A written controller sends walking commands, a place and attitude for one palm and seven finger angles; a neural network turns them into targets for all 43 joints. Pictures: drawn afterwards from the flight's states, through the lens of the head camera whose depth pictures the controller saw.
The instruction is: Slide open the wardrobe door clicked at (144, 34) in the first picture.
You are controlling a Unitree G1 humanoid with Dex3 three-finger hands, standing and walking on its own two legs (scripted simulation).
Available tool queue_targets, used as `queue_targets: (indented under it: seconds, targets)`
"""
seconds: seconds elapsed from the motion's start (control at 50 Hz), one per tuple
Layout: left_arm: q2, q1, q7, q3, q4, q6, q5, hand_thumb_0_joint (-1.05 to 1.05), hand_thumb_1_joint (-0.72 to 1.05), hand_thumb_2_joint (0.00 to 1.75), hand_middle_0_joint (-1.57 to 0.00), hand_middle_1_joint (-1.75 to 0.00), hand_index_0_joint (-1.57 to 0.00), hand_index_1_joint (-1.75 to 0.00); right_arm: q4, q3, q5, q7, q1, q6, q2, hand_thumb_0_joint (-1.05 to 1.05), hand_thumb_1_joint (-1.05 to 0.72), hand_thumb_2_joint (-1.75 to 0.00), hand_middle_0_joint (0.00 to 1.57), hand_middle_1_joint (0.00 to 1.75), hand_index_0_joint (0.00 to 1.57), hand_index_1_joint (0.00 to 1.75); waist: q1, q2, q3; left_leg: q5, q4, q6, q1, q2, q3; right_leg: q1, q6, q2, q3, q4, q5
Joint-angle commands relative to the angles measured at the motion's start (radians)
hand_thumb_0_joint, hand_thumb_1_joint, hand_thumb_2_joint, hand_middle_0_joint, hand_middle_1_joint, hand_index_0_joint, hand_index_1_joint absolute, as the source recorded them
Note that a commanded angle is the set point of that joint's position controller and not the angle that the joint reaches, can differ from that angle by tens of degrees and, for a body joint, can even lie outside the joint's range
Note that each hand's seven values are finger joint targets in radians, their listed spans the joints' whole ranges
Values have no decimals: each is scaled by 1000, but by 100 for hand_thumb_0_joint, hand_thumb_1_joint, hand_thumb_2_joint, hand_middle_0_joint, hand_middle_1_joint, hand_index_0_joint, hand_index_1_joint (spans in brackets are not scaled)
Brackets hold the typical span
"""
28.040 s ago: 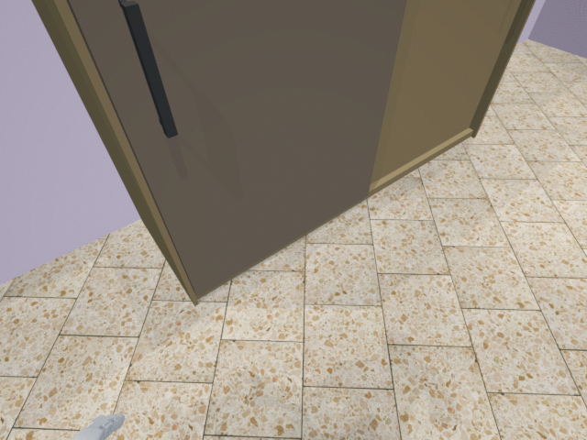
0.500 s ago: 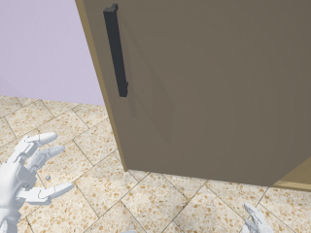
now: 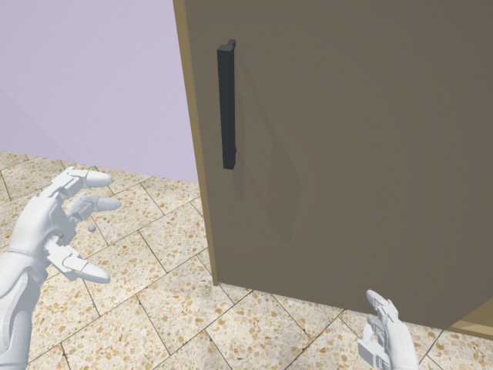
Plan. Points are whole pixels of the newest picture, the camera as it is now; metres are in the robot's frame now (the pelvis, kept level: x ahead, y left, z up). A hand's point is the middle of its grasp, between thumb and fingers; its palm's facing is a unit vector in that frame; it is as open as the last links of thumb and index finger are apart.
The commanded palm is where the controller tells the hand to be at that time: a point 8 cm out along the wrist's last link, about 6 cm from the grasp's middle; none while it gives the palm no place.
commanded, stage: raise the hand with hooked fingers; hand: left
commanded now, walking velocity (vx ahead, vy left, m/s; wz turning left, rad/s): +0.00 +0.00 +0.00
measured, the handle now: (230, 110) +0.56 +0.11 +0.14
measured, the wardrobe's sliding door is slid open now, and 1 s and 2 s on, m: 0.00 0.00 0.00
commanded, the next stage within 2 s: move the hooked fingers beside the handle in 0.66 s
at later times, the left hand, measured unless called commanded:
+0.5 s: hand (95, 203) +0.27 +0.25 +0.16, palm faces +0.03 -1.00 -0.05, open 14.0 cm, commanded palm +0.24 +0.30 +0.17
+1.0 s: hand (115, 187) +0.31 +0.24 +0.16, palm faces +0.02 -1.00 -0.04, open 14.0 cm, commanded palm +0.28 +0.28 +0.17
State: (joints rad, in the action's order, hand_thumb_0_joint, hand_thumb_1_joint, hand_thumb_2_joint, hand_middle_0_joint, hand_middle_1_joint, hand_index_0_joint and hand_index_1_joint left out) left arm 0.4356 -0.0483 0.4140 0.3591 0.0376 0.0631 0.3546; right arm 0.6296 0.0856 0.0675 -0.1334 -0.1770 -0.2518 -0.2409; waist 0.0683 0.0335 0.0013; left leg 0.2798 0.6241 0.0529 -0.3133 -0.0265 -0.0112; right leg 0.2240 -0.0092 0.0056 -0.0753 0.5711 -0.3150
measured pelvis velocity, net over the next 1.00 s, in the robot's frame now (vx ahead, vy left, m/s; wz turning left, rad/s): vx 0.00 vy -0.02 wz -0.02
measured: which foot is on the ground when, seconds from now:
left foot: down 0.00-1.00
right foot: down 0.00-1.00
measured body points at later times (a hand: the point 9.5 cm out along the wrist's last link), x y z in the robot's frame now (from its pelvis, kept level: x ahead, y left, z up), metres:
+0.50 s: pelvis +0.00 -0.01 +0.01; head -0.02 -0.01 +0.46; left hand +0.27 +0.31 +0.17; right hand +0.17 -0.26 -0.06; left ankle +0.03 +0.08 -0.73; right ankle +0.00 -0.11 -0.73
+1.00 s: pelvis +0.00 -0.02 +0.01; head -0.02 -0.03 +0.45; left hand +0.30 +0.29 +0.17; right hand +0.18 -0.27 -0.07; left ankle +0.03 +0.08 -0.73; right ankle +0.00 -0.12 -0.73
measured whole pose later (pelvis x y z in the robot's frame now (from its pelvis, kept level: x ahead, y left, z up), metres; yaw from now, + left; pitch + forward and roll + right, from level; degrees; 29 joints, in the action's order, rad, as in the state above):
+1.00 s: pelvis +0.00 -0.02 +0.01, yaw -1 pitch -2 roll -1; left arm 0.46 0.19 0.41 0.38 0.25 0.11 0.33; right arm 0.66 0.06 0.09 -0.14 -0.19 -0.19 -0.28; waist 0.03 0.04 0.00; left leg 0.25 0.56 0.02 -0.27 0.00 -0.01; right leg 0.20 -0.04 0.03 -0.07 0.52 -0.29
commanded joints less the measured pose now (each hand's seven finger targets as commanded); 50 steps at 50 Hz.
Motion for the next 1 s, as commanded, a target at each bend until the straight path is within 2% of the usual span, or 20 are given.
queue_targets:
  seconds: [0.0,0.04,0.14,0.2,0.3,0.34,0.42,0.46,0.5,0.54,0.62,0.7,0.76,0.78,0.8,0.84,0.86,0.88,0.94,0.98]
  targets:
    - [277,351,-9,154,-229,-94,27,0,-50,30,-30,-120,-30,-120,-137,-56,1,-21,94,-49,-152,0,-90,-90,20,30,20,30,-25,66,-195,-135,-164,-49,197,51,110,28,-17,19,16,-107,123]
    - [308,359,-4,175,-187,-77,21,0,-50,30,-30,-120,-30,-120,-130,-57,2,-19,99,-42,-158,0,-90,-90,20,30,20,30,-17,76,-197,-139,-169,-48,194,48,103,6,-22,17,21,-120,129]
    - [307,390,30,143,-40,36,13,0,-50,30,-30,-120,-30,-120,-133,-55,21,-14,109,-15,-164,0,-90,-90,20,30,20,30,-21,63,-117,-107,-192,-44,152,45,92,12,-22,8,34,-160,113]
    - [254,352,50,97,-2,80,19,0,-50,30,-30,-120,-30,-120,-153,-58,29,-6,108,-3,-164,0,-90,-90,20,30,20,30,-26,22,-107,-86,-197,-43,142,42,94,26,-16,6,32,-164,98]
    - [320,398,33,171,-163,22,31,0,-50,30,-30,-120,-30,-120,-181,-69,19,0,125,-4,-162,0,-90,-90,20,30,20,30,-14,29,-233,-154,-177,-37,204,41,83,-20,-18,7,43,-151,144]
    - [360,401,10,216,-195,-16,33,0,-50,30,-30,-120,-30,-120,-168,-70,12,-1,122,-7,-163,0,-90,-90,20,30,20,30,-14,40,-231,-165,-164,-36,203,44,73,-27,-20,5,57,-153,152]
    - [312,387,-18,192,-144,-37,17,0,-50,30,-30,-120,-30,-120,-150,-69,13,-6,112,-9,-159,0,-90,-90,20,30,20,30,-23,86,-139,-103,-194,-39,175,43,70,12,-17,8,46,-167,97]
    - [314,402,-24,182,-156,-26,5,0,-50,30,-30,-120,-30,-120,-150,-71,14,-8,121,-10,-159,0,-90,-90,20,30,20,30,-18,131,-147,-106,-190,-39,175,41,60,-2,-20,-1,58,-169,101]
    - [295,387,-23,159,-150,-7,-1,0,-50,30,-30,-120,-30,-120,-154,-71,16,-10,117,-9,-159,0,-90,-90,20,30,20,30,-22,130,-153,-118,-193,-40,189,40,61,-6,-17,3,50,-168,119]
    - [285,361,-11,150,-125,8,8,0,-50,30,-30,-120,-30,-120,-151,-75,19,-11,113,-8,-165,0,-90,-90,20,30,20,30,-28,54,-154,-132,-174,-34,179,44,54,-14,-12,-1,65,-172,138]
    - [280,360,17,150,-80,26,26,0,-50,30,-30,-120,-30,-120,-151,-76,23,-11,110,-3,-166,0,-90,-90,20,30,20,30,-34,-24,-139,-124,-167,-30,155,39,52,-1,3,-3,72,-174,137]
    - [296,390,18,164,-82,15,30,0,-50,30,-30,-120,-30,-120,-151,-77,23,-9,115,-1,-165,0,-90,-90,20,30,20,30,-33,-12,-160,-127,-149,-30,150,37,48,-1,5,-13,91,-170,135]
    - [334,433,5,193,-129,-6,23,0,-50,30,-30,-120,-30,-120,-153,-79,19,-10,122,-3,-162,0,-90,-90,20,30,20,30,-27,45,-211,-156,-136,-29,167,37,43,-24,1,-21,103,-159,165]
    - [281,460,3,141,-122,-10,20,0,-50,30,-30,-120,-30,-120,-152,-72,21,-11,125,-4,-152,0,-90,-90,20,30,20,30,-43,59,-181,-149,-136,-31,173,38,40,2,2,-19,104,-162,162]
    - [296,485,-3,155,-93,-17,20,0,-50,30,-30,-120,-30,-120,-140,-76,19,-14,111,-4,-157,0,-90,-90,20,30,20,30,-49,30,-164,-133,-138,-31,164,38,45,13,4,-14,98,-165,147]
    - [310,520,-10,149,-70,-26,11,0,-50,30,-30,-120,-30,-120,-128,-78,20,-18,107,-5,-166,0,-90,-90,20,30,20,30,-51,39,-153,-120,-132,-31,160,39,41,21,3,-14,106,-169,125]
    - [297,545,-11,131,-64,-23,6,0,-50,30,-30,-120,-30,-120,-131,-76,20,-20,110,-5,-160,0,-90,-90,20,30,20,30,-52,54,-158,-111,-139,-30,158,38,42,27,1,-18,105,-172,114]
    - [278,562,-12,108,-16,-19,2,0,-50,30,-30,-120,-30,-120,-122,-73,21,-23,105,-4,-161,0,-90,-90,20,30,20,30,-64,29,-125,-95,-140,-31,145,38,45,45,3,-16,103,-175,97]
    - [307,574,-16,118,43,-14,-11,0,-50,30,-30,-120,-30,-120,-117,-80,22,-24,98,0,-173,0,-90,-90,20,30,20,30,-56,8,-146,-88,-136,-29,134,38,45,37,0,-18,104,-174,79]
    - [252,643,-17,53,35,-12,-21,0,-50,30,-30,-120,-30,-120,-126,-76,25,-23,102,-1,-163,0,-90,-90,20,30,20,30,-62,40,-180,-92,-149,-30,159,34,52,41,-4,-14,83,-161,96]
